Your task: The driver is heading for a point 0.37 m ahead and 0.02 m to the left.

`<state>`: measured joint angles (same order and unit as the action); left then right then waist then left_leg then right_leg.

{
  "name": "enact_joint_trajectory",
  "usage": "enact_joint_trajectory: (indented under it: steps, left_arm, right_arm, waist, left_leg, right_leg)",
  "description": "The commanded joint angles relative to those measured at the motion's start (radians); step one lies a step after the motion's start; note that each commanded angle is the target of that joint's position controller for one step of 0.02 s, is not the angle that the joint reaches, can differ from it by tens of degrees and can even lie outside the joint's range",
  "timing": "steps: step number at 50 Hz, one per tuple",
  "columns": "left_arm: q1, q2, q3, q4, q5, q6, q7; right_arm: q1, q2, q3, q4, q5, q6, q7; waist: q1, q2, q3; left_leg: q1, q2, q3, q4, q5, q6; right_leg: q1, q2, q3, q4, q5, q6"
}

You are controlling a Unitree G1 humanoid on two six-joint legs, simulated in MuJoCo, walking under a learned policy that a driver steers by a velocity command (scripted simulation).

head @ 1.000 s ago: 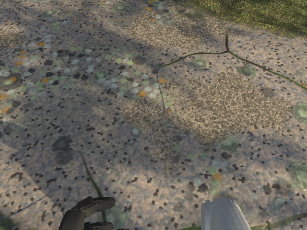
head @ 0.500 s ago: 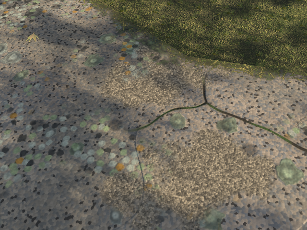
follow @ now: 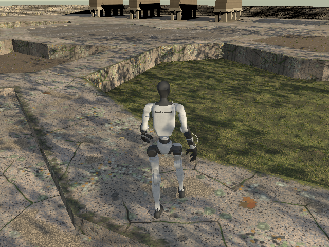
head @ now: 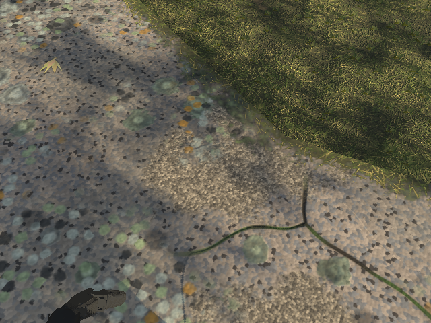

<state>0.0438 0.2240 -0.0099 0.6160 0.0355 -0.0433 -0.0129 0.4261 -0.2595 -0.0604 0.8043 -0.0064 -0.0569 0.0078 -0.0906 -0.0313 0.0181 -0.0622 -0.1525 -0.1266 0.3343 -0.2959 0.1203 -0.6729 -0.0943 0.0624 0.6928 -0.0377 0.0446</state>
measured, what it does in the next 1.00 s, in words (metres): walks ahead: right foot, then left foot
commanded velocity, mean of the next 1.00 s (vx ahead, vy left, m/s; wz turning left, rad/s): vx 0.22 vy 0.00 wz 0.26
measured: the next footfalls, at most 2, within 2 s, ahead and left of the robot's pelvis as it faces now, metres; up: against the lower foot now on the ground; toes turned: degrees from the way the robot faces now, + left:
right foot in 0.10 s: +0.26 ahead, -0.14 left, +0.00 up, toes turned +6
left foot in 0.54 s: +0.36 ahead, +0.11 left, +0.00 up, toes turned +14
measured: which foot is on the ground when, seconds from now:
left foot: down 0.00-0.12, up 0.14-0.52, down 0.54-1.00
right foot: up 0.00-0.08, down 0.10-0.54, up 0.56-0.82, down 0.84-1.00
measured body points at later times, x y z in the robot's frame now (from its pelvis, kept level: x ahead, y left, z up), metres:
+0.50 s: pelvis +0.24 -0.02 +0.00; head +0.27 -0.01 +0.45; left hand +0.19 +0.25 -0.13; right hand +0.48 -0.19 -0.10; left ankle +0.32 +0.10 -0.72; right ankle +0.22 -0.14 -0.74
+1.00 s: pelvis +0.29 +0.00 +0.00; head +0.29 -0.01 +0.45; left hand +0.29 +0.25 -0.14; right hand +0.43 -0.22 -0.14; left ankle +0.32 +0.10 -0.74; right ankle +0.31 -0.12 -0.74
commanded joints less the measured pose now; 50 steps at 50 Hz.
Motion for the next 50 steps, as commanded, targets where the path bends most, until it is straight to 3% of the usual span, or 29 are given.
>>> enact_joint_trajectory:
  steps: [1, 3, 4, 5, 6, 7, 8, 9, 10, 12, 14, 16, 19, 23, 25, 26, 27, 28, 29, 31, 32, 36, 40, 42, 43, 44, 45, 48, 50]
  left_arm:
    - [-0.103, 0.083, 0.021, -0.093, -0.011, -0.023, 0.003]
    - [-0.014, 0.123, 0.038, -0.073, -0.011, -0.032, 0.011]
    - [0.101, 0.147, 0.051, -0.041, -0.007, -0.041, 0.019]
    - [0.245, 0.195, 0.069, -0.013, 0.009, -0.056, 0.031]
    - [0.393, 0.278, 0.090, -0.016, 0.038, -0.055, 0.048]
    - [0.346, 0.316, 0.104, -0.004, 0.024, -0.036, 0.042]
    - [0.280, 0.210, 0.089, -0.024, 0.017, -0.024, 0.038]
    - [0.239, 0.130, 0.067, -0.020, 0.006, -0.023, 0.034]
    - [0.221, 0.105, 0.059, -0.006, 0.007, -0.026, 0.030]
    - [0.236, 0.104, 0.060, 0.027, -0.004, -0.041, 0.028]
    - [0.260, 0.115, 0.063, 0.057, -0.013, -0.063, 0.019]
    - [0.256, 0.130, 0.067, 0.079, -0.013, -0.070, 0.013]
    - [0.222, 0.139, 0.068, 0.097, -0.015, -0.057, 0.008]
    - [0.285, 0.171, 0.079, 0.138, -0.027, -0.033, 0.005]
    - [0.286, 0.179, 0.083, 0.151, -0.037, -0.021, 0.009]
    - [0.319, 0.166, 0.080, 0.162, -0.033, -0.016, 0.011]
    - [0.367, 0.133, 0.070, 0.152, -0.023, -0.015, 0.015]
    - [0.472, 0.046, 0.041, 0.135, -0.040, -0.004, 0.014]
    - [0.418, 0.100, 0.053, 0.160, -0.035, 0.030, 0.021]
    - [0.327, 0.105, 0.057, 0.151, -0.026, 0.047, 0.019]
    - [0.315, 0.100, 0.056, 0.156, -0.021, 0.053, 0.021]
    - [0.347, 0.070, 0.049, 0.205, -0.025, 0.076, 0.028]
    - [0.328, 0.044, 0.040, 0.229, -0.020, 0.081, 0.035]
    - [0.304, 0.083, 0.042, 0.222, 0.002, 0.065, 0.037]
    - [0.261, 0.128, 0.050, 0.212, -0.003, 0.057, 0.039]
    - [0.233, 0.110, 0.049, 0.224, -0.016, 0.052, 0.037]
    - [0.208, 0.084, 0.040, 0.229, -0.020, 0.045, 0.037]
    - [0.223, 0.078, 0.042, 0.255, -0.026, 0.030, 0.043]
    - [0.248, 0.077, 0.046, 0.276, -0.028, 0.029, 0.043]
  right_arm:
    - [0.060, -0.169, -0.045, -0.047, -0.008, 0.001, -0.013]
    - [0.010, -0.191, -0.052, -0.068, -0.013, 0.001, -0.018]
    - [-0.022, -0.197, -0.053, -0.076, -0.009, -0.004, -0.013]
    - [-0.038, -0.173, -0.047, -0.090, 0.000, -0.013, -0.003]
    - [-0.005, -0.079, -0.023, -0.133, 0.025, -0.020, -0.005]
    - [0.064, -0.095, -0.020, -0.163, 0.019, -0.012, -0.004]
    - [0.038, -0.138, -0.027, -0.125, -0.010, 0.009, -0.012]
    - [-0.039, -0.127, -0.023, -0.129, -0.024, 0.016, 0.000]
    - [-0.069, -0.108, -0.022, -0.139, -0.023, 0.021, 0.010]
    - [-0.071, -0.086, -0.018, -0.137, -0.038, 0.046, 0.029]
    - [-0.071, -0.069, -0.016, -0.142, -0.042, 0.056, 0.031]
    - [-0.099, -0.053, -0.009, -0.151, -0.039, 0.056, 0.031]
    - [-0.162, -0.022, 0.013, -0.162, -0.031, 0.053, 0.040]
    - [-0.238, -0.030, 0.019, -0.179, -0.027, 0.044, 0.035]
    - [-0.205, -0.031, 0.018, -0.168, -0.033, 0.030, 0.028]
    - [-0.164, -0.049, 0.013, -0.148, -0.045, 0.017, 0.021]
    - [-0.113, -0.103, 0.003, -0.148, -0.060, 0.003, 0.013]
    - [-0.099, -0.160, -0.005, -0.165, -0.050, 0.006, -0.001]
    - [-0.056, -0.101, 0.005, -0.142, 0.002, 0.015, -0.011]
    - [-0.142, -0.062, 0.024, -0.132, -0.003, 0.028, -0.025]
    - [-0.185, -0.048, 0.030, -0.133, -0.007, 0.031, -0.032]
    - [-0.231, -0.034, 0.031, -0.117, -0.017, 0.031, -0.034]
    - [-0.247, -0.040, 0.023, -0.090, -0.009, 0.050, -0.031]
    - [-0.221, -0.017, 0.026, -0.075, -0.009, 0.059, -0.028]
    - [-0.191, -0.006, 0.025, -0.069, -0.002, 0.063, -0.024]
    - [-0.187, 0.002, 0.025, -0.050, 0.000, 0.065, -0.019]
    - [-0.177, 0.000, 0.023, -0.036, -0.007, 0.061, -0.017]
    - [-0.149, -0.031, 0.010, 0.007, -0.015, 0.044, -0.019]
    - [-0.148, -0.022, 0.012, 0.032, -0.011, 0.038, -0.023]
  waist:
    - [-0.012, 0.114, -0.017]
    - [0.045, 0.122, -0.048]
    - [0.109, 0.101, -0.099]
    - [0.179, 0.053, -0.191]
    - [0.216, -0.096, -0.353]
    - [0.145, -0.322, -0.429]
    - [0.128, -0.128, -0.283]
    - [0.135, -0.021, -0.157]
    - [0.113, -0.013, -0.091]
    - [0.089, -0.066, -0.027]
    - [0.066, -0.060, -0.038]
    - [0.053, -0.069, -0.045]
    - [0.057, -0.109, -0.053]
    - [0.096, -0.105, -0.067]
    - [0.076, -0.075, -0.072]
    - [0.070, -0.021, -0.094]
    - [0.065, 0.085, -0.162]
    - [0.093, 0.298, -0.278]
    - [0.043, 0.224, -0.316]
    - [0.079, 0.157, -0.155]
    - [0.103, 0.158, -0.112]
    - [0.130, 0.151, -0.119]
    - [0.137, 0.148, -0.077]
    - [0.122, 0.081, -0.016]
    - [0.083, 0.003, 0.035]
    - [0.075, -0.068, 0.063]
    - [0.060, -0.084, 0.063]
    - [0.070, -0.039, 0.017]
    - [0.084, 0.000, 0.006]
  left_leg:
    - [-0.017, 0.219, -0.193, 0.019, 0.586, 0.076]
    - [-0.020, 0.231, -0.230, 0.106, 0.630, 0.042]
    - [-0.045, 0.201, -0.209, 0.226, 0.674, 0.018]
    - [-0.149, 0.154, -0.169, 0.425, 0.560, -0.007]
    - [-0.341, 0.081, -0.051, 0.726, 0.154, -0.033]
    - [-0.554, 0.012, 0.028, 0.915, -0.262, -0.049]
    - [-0.641, 0.099, 0.021, 0.999, -0.184, -0.050]
    - [-0.639, 0.125, 0.038, 0.977, -0.107, -0.056]
    - [-0.617, 0.153, 0.046, 0.930, -0.071, -0.063]
    - [-0.566, 0.180, 0.060, 0.887, -0.064, -0.078]
    - [-0.534, 0.157, 0.062, 0.858, -0.063, -0.094]
    - [-0.535, 0.149, 0.060, 0.763, -0.014, -0.107]
    - [-0.415, 0.151, 0.110, 0.516, 0.117, -0.106]
    - [-0.309, 0.136, 0.143, 0.318, 0.169, -0.092]
    - [-0.219, 0.124, 0.150, 0.172, 0.227, -0.066]
    - [-0.132, 0.120, 0.140, 0.093, 0.294, -0.054]
    - [0.011, 0.275, 0.000, 0.113, 0.610, -0.030]
    - [0.162, 0.548, -0.284, 0.129, 0.977, 0.144]
    - [0.114, 0.529, -0.298, 0.105, 0.915, 0.199]
    - [-0.003, 0.446, -0.212, 0.027, 0.706, 0.154]
    - [-0.061, 0.410, -0.168, 0.001, 0.667, 0.118]
    - [-0.164, 0.331, -0.061, -0.025, 0.524, 0.071]
    - [-0.284, 0.292, -0.066, -0.039, 0.062, 0.031]
    - [-0.386, 0.259, -0.078, -0.037, -0.155, -0.045]
    - [-0.362, 0.197, -0.021, -0.016, -0.115, -0.069]
    - [-0.217, 0.164, 0.024, 0.026, 0.004, -0.075]
    - [-0.135, 0.172, 0.023, 0.051, 0.084, -0.074]
    - [-0.118, 0.203, -0.003, 0.041, 0.160, -0.060]
    - [-0.146, 0.208, -0.008, 0.023, 0.155, -0.061]
  right_leg:
    - [0.123, 0.089, -0.069, -0.101, 0.013, -0.014]
    - [0.271, 0.118, -0.050, -0.175, -0.066, -0.039]
    - [0.420, 0.127, -0.054, -0.226, -0.067, -0.060]
    - [0.641, 0.031, 0.022, -0.228, -0.093, -0.102]
    - [0.900, -0.254, 0.321, -0.244, -0.240, -0.167]
    - [0.971, -0.377, 0.728, -0.365, -0.300, -0.275]
    - [0.856, -0.339, 0.642, -0.373, -0.447, -0.269]
    - [0.722, -0.279, 0.485, -0.390, -0.429, -0.247]
    - [0.624, -0.231, 0.358, -0.423, -0.332, -0.219]
    - [0.510, -0.178, 0.197, -0.453, -0.082, -0.209]
    - [0.485, -0.182, 0.107, -0.430, 0.316, -0.235]
    - [0.485, -0.176, 0.024, -0.428, 0.474, -0.241]
    - [0.432, -0.112, -0.109, -0.425, 0.479, -0.206]
    - [0.481, -0.126, -0.109, -0.355, 0.443, -0.182]
    - [0.493, -0.113, -0.106, -0.259, 0.361, -0.154]
    - [0.486, -0.071, -0.120, -0.162, 0.288, -0.127]
    - [0.408, -0.026, -0.155, -0.025, 0.048, -0.088]
    - [0.267, 0.086, -0.177, 0.195, -0.517, -0.050]
    - [0.273, 0.087, -0.076, 0.255, -0.632, -0.053]
    - [0.222, 0.072, -0.047, 0.271, -0.571, -0.050]
    - [0.248, 0.059, -0.042, 0.221, -0.521, -0.046]
    - [0.411, 0.086, -0.066, 0.058, -0.422, -0.034]
    - [0.544, 0.104, -0.091, -0.187, -0.216, -0.051]
    - [0.581, 0.011, 0.024, -0.302, -0.201, -0.083]
    - [0.466, -0.042, 0.098, -0.350, -0.314, -0.107]
    - [0.304, -0.054, 0.122, -0.407, -0.426, -0.114]
    - [0.259, -0.043, 0.115, -0.434, -0.442, -0.101]
    - [0.362, 0.000, 0.058, -0.392, -0.287, -0.085]
    - [0.425, 0.005, 0.045, -0.369, -0.231, -0.092]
